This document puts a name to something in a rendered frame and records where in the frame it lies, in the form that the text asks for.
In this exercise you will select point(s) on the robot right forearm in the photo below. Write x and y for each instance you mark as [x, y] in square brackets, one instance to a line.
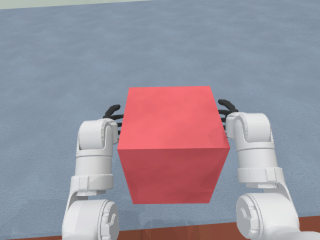
[258, 167]

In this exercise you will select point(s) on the robot right upper arm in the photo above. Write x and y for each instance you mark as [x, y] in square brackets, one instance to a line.
[269, 216]

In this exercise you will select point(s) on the robot left hand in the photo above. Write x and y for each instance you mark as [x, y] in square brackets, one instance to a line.
[110, 111]

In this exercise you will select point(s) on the carton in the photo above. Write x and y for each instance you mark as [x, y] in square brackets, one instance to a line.
[172, 144]

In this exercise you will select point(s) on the robot right hand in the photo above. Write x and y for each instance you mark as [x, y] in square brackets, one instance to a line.
[229, 106]

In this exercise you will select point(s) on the robot left upper arm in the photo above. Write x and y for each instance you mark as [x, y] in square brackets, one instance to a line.
[91, 220]

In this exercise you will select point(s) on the robot left forearm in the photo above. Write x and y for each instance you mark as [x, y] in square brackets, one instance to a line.
[93, 168]

